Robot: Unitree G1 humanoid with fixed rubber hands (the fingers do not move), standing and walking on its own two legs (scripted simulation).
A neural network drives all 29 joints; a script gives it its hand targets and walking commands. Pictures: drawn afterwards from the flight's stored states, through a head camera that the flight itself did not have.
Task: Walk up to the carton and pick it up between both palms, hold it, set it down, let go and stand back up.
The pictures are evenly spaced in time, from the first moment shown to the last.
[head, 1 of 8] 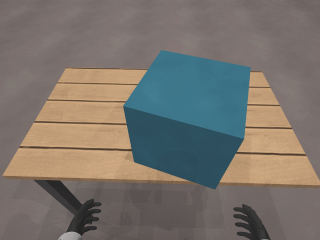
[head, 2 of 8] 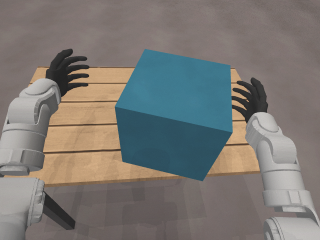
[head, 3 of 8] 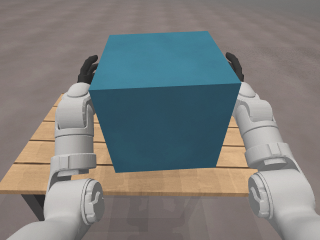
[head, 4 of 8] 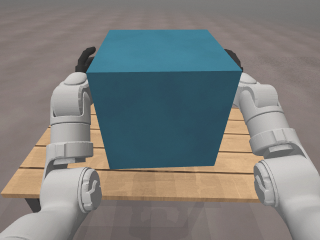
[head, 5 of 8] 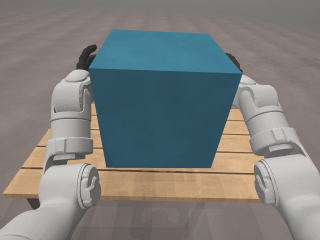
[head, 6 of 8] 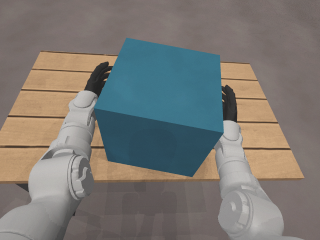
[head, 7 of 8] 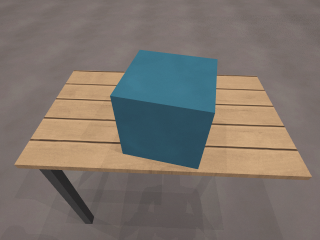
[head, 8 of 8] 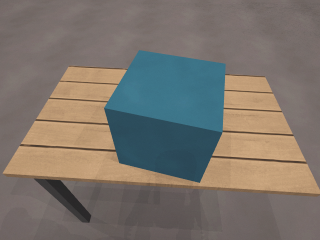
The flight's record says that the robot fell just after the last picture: no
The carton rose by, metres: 0.22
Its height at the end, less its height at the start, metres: +0.00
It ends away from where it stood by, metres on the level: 0.06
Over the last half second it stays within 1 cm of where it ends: yes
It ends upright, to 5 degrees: yes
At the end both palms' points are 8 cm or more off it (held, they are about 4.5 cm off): yes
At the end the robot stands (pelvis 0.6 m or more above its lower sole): yes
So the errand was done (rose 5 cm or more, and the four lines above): yes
